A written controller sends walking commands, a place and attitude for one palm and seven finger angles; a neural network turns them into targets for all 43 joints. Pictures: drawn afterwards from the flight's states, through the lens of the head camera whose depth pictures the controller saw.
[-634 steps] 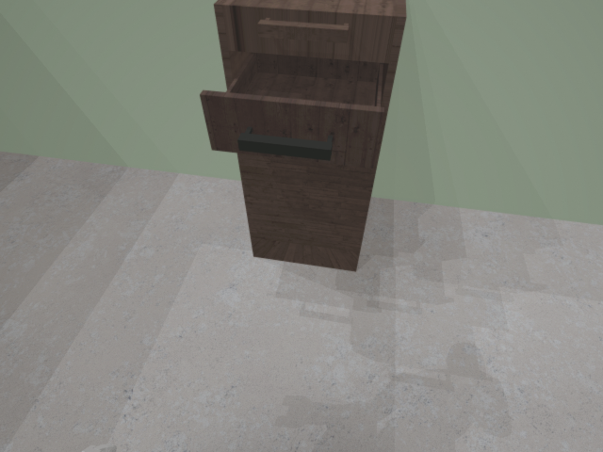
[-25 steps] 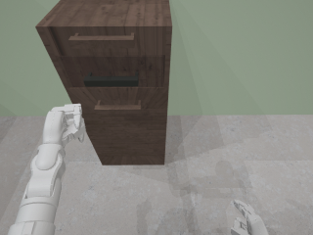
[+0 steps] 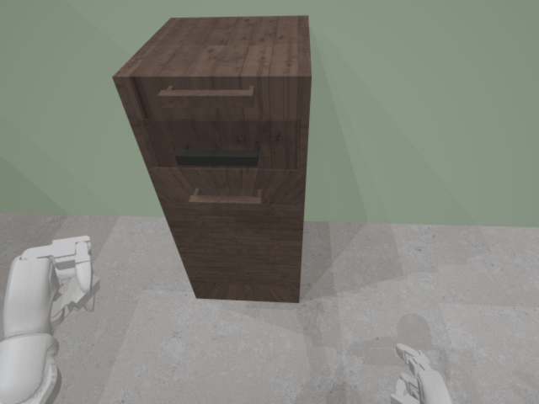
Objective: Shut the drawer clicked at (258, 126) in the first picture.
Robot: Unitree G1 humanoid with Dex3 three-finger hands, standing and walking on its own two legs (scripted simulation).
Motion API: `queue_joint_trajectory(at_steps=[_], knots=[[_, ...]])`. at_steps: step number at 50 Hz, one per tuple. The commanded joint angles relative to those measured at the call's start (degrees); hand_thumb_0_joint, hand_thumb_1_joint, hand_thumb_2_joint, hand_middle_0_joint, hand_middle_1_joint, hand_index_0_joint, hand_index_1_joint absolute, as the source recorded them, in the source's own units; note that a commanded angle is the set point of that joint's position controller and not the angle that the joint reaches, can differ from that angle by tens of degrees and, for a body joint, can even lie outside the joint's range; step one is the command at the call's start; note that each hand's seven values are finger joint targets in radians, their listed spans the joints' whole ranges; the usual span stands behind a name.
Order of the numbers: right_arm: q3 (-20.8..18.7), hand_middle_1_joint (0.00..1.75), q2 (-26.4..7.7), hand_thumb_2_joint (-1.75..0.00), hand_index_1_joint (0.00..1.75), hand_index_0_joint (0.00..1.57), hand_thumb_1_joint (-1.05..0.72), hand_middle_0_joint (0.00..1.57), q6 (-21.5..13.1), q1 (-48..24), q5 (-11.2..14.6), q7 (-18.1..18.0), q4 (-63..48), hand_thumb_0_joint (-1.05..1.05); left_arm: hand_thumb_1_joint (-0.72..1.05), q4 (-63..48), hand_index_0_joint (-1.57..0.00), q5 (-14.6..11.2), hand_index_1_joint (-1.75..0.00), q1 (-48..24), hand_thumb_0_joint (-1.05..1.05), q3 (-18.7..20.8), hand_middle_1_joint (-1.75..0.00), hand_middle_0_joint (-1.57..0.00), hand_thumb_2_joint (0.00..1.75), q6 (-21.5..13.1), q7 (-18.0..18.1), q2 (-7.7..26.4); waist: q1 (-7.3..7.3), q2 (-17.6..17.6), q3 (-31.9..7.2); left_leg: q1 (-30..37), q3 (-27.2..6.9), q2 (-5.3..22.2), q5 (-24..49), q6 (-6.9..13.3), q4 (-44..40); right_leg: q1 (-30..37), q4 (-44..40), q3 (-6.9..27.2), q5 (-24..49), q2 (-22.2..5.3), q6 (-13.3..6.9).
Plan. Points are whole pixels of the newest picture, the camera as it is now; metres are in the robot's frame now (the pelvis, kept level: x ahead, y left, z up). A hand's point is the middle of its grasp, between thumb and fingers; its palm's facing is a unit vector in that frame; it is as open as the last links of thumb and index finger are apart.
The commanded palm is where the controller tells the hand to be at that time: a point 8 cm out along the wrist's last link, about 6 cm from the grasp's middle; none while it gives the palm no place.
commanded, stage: draw the hand back to the body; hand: left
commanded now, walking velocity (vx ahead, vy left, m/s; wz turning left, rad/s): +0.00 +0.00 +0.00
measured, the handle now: (219, 152) +0.67 +0.21 +0.01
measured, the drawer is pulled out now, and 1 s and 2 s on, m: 0.00 0.00 0.00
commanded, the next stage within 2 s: step back with the hand held close in 0.26 s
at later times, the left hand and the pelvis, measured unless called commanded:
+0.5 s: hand (71, 292) +0.18 +0.24 +0.16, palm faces +0.42 -0.80 -0.42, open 3.2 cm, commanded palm +0.13 +0.28 +0.17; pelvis +0.00 +0.00 +0.00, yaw +0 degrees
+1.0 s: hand (43, 336) +0.14 +0.26 +0.15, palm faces +0.36 -0.79 -0.49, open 3.2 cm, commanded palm +0.08 +0.30 +0.17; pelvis -0.06 +0.02 -0.02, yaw -1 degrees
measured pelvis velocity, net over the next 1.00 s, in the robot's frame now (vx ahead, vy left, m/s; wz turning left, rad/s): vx -0.06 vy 0.02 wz -0.01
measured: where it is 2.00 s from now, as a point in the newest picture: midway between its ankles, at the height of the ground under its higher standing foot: outside the picture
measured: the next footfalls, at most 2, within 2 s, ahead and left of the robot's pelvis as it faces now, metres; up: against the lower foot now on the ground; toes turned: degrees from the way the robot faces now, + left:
right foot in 1.36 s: -0.09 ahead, -0.10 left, +0.00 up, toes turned +4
left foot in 1.72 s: -0.10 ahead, +0.11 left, +0.00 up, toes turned -1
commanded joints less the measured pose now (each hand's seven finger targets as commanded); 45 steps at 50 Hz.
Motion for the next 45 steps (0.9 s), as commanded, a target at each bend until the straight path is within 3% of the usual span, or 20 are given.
queue_joint_trajectory(at_steps=[1,5,7,9,11,13,15,17,19,20,21,22,24,26,29,34,36,38,45], knots=[[-3.2,0.3,-5.6,-0.9,0.3,0.2,-0.9,0.2,-4.7,-8.6,0.2,-0.9,-10.0,0.0,0.9,-17.6,-1.4,0.1,-1.6,-0.1,0.0,7.7,-1.6,-1.4,0.9,-4.2,0.9,10.8,0.71,-1.2,-3.4,-4.7,-1.2,0.8,8.6,-0.1,-3.6,2.8,-4.3,2.3,2.2,-0.5,-0.5],[-3.4,0.3,-5.3,-0.9,0.3,0.2,-0.9,0.2,-6.3,-7.8,0.1,-1.3,-9.6,0.0,0.9,-20.3,-1.4,0.5,-1.6,4.4,0.0,8.6,-1.6,-1.4,0.9,-4.9,1.5,10.5,0.75,-0.9,-2.8,-4.5,-0.9,0.7,8.4,0.0,-3.1,2.0,-3.9,2.4,2.2,-0.7,-0.4],[-3.5,0.3,-5.6,-0.9,0.3,0.2,-0.9,0.2,-6.6,-7.7,0.2,-1.6,-9.0,0.0,0.9,-18.4,-1.4,0.7,-1.6,2.2,0.0,6.5,-1.6,-1.4,0.9,-4.6,1.4,8.8,-0.17,-1.9,1.4,-4.7,-1.0,0.9,5.5,0.2,-3.2,-1.3,-5.4,2.7,-1.8,-0.7,-0.2],[-3.6,0.3,-5.6,-0.9,0.3,0.2,-0.9,0.2,-6.9,-7.2,0.1,-1.9,-8.5,0.0,0.9,-17.2,-1.4,0.9,-1.6,1.1,0.0,7.2,-1.6,-1.4,0.9,-4.8,1.9,9.4,-0.05,-3.2,1.1,-4.6,-1.2,0.8,4.0,0.5,-3.3,-1.4,-5.5,2.5,-3.7,-0.9,-0.2],[-3.7,0.3,-5.6,-0.9,0.3,0.2,-0.9,0.2,-7.2,-7.3,0.1,-2.3,-8.4,0.0,0.9,-17.1,-1.4,0.9,-1.6,0.7,0.0,7.4,-1.6,-1.4,0.9,-4.9,2.0,9.8,0.15,-2.3,0.0,-3.9,-0.9,0.5,3.6,0.6,-3.1,-1.2,-5.9,3.0,-4.6,-1.1,-0.2],[-3.5,0.3,-5.4,-0.9,0.3,0.2,-0.9,0.2,-7.7,-7.5,0.0,-2.3,-8.5,0.0,0.9,-18.5,-1.4,1.1,-1.6,0.1,0.0,7.4,-1.6,-1.4,0.9,-5.2,2.2,9.7,0.42,-1.0,-1.3,-3.4,-1.2,0.6,4.4,0.5,-3.2,-0.1,-4.9,2.8,-3.6,-1.3,-0.3],[-3.5,0.3,-5.2,-0.9,0.3,0.2,-0.9,0.2,-7.9,-7.5,-0.2,-2.2,-8.4,0.0,0.9,-18.5,-1.4,1.0,-1.6,1.5,0.0,8.2,-1.6,-1.4,0.9,-5.3,2.4,10.2,0.99,-2.0,-3.0,-3.4,-1.2,0.6,6.5,0.4,-3.2,1.7,-4.2,2.7,-1.1,-1.3,-0.3],[-3.3,0.3,-5.1,-0.9,0.3,0.2,-0.9,0.2,-8.0,-8.0,-0.1,-2.2,-8.4,0.0,0.9,-18.8,-1.4,1.1,-1.6,1.4,0.0,7.7,-1.6,-1.4,0.9,-5.1,2.2,9.7,0.95,-0.2,-1.3,-3.8,-1.2,0.7,6.8,0.2,-3.3,1.2,-4.3,2.9,-0.7,-1.1,-0.5],[-3.3,0.3,-5.1,-0.9,0.3,0.2,-0.9,0.2,-8.3,-7.6,-0.3,-2.0,-8.4,0.0,0.9,-19.6,-1.4,1.1,-1.6,1.4,0.0,8.5,-1.6,-1.4,0.9,-5.2,2.3,10.4,1.1,-0.2,-2.0,-3.9,-1.3,0.7,8.1,0.0,-3.3,2.2,-3.7,2.6,1.2,-1.0,-0.5],[-3.5,0.3,-6.8,-0.9,0.3,0.2,-0.9,0.2,-6.1,-6.6,-0.1,-1.7,-10.5,0.0,0.9,-21.4,-1.4,0.9,-1.6,-0.3,0.0,14.8,-1.6,-1.4,0.9,-7.4,2.4,14.9,-2.06,-2.5,3.3,-8.8,-2.7,1.1,4.8,1.1,-1.8,-4.9,-7.0,8.9,1.7,-3.5,-0.5],[-3.5,0.3,-5.8,-0.9,0.3,0.2,-0.9,0.2,-5.0,-6.7,-0.3,-1.6,-10.1,0.0,0.9,-20.3,-1.4,1.3,-1.6,0.4,0.0,15.2,-1.6,-1.4,0.9,-8.3,2.2,14.9,-1.84,-3.0,3.2,-9.0,-3.4,0.7,3.8,1.1,-1.3,-5.4,-8.0,9.1,1.0,-4.6,-0.8],[-3.9,0.3,-5.8,-0.9,0.3,0.2,-0.9,0.2,-4.0,-6.7,-0.4,-1.5,-9.7,0.0,0.9,-16.7,-1.4,1.3,-1.6,5.7,0.0,12.4,-1.6,-1.4,0.9,-8.3,1.8,11.0,-2.31,-4.0,1.7,-8.4,-3.2,0.9,5.1,1.1,-0.4,-6.3,-8.0,8.8,0.7,-5.2,-0.8],[-4.5,0.3,-6.2,-0.9,0.3,0.2,-0.9,0.2,-2.4,-6.4,-0.4,-1.0,-10.0,0.0,0.9,-17.2,-1.4,1.2,-1.6,9.0,0.0,10.8,-1.6,-1.4,0.9,-8.8,1.5,9.4,-2.67,-3.4,-2.7,-7.9,-3.1,1.4,8.3,0.9,-0.4,-4.6,-6.0,7.2,4.9,-5.3,-0.6],[-4.9,0.3,-6.5,-0.9,0.3,0.2,-0.9,0.2,-1.6,-6.9,-0.3,-1.1,-10.6,0.0,0.9,-18.9,-1.4,1.1,-1.6,10.5,0.0,11.0,-1.6,-1.4,0.9,-9.3,1.6,9.9,-2.64,-0.9,-5.9,-8.5,-3.0,1.7,12.3,0.7,-1.0,-2.3,-3.1,5.7,10.5,-5.0,-0.4],[-5.5,0.3,-6.2,-0.9,0.3,0.2,-0.9,0.2,-0.3,-6.6,0.2,-1.2,-11.7,0.0,0.9,-20.2,-1.4,0.9,-1.6,13.2,0.0,12.7,-1.6,-1.4,0.9,-9.5,2.2,11.5,-2.53,-2.0,-11.2,-8.8,-3.1,2.7,19.8,0.3,-0.5,1.2,1.6,3.9,18.4,-4.5,0.2],[-6.1,0.3,-6.2,-0.9,0.3,0.2,-0.9,0.2,1.0,-6.9,0.6,-1.7,-13.4,0.0,0.9,-22.9,-1.4,0.7,-1.6,14.7,0.0,14.0,-1.6,-1.4,0.9,-9.2,2.6,12.9,-2.39,-1.9,-12.6,-11.4,-3.9,3.6,24.2,-0.1,0.3,1.4,5.9,3.5,21.9,-4.1,0.7],[-6.1,0.3,-6.5,-0.9,0.3,0.2,-0.9,0.2,1.0,-7.1,0.6,-1.9,-13.7,0.0,0.9,-23.7,-1.4,1.0,-1.6,14.5,0.0,13.8,-1.6,-1.4,0.9,-9.0,2.6,13.0,-2.3,-0.4,-11.7,-12.8,-4.5,4.0,22.8,0.0,-0.4,0.4,6.9,3.5,19.3,-3.6,1.0],[-6.2,0.3,-6.4,-0.9,0.3,0.2,-0.9,0.2,1.0,-6.8,0.6,-2.1,-13.7,0.0,0.9,-23.1,-1.4,1.3,-1.6,14.6,0.0,13.6,-1.6,-1.4,0.9,-8.9,2.9,12.6,-2.5,-1.4,-10.4,-15.6,-4.7,4.6,19.0,0.6,-1.0,0.3,7.8,3.7,16.8,-3.4,1.3],[-6.1,0.3,-7.0,-0.9,0.3,0.2,-0.9,0.2,-0.2,-5.8,0.5,-2.1,-14.4,0.0,0.9,-24.6,-1.4,2.7,-1.6,13.0,0.0,13.5,-1.6,-1.4,0.9,-9.8,3.4,12.1,-2.99,-0.4,-6.8,-30.0,-7.1,6.7,-2.8,3.5,-4.1,3.1,12.7,6.0,8.4,-2.7,1.6]])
